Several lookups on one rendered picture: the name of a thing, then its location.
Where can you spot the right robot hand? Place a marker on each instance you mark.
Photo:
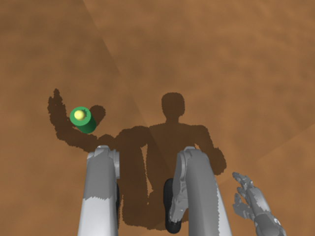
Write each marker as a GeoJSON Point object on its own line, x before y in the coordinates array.
{"type": "Point", "coordinates": [253, 196]}

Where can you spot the right robot foot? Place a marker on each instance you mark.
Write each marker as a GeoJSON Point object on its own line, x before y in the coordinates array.
{"type": "Point", "coordinates": [171, 227]}

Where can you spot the bottle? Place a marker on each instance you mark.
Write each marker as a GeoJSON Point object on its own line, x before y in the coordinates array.
{"type": "Point", "coordinates": [82, 118]}

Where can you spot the right robot arm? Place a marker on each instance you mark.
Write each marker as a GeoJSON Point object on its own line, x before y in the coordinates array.
{"type": "Point", "coordinates": [268, 225]}

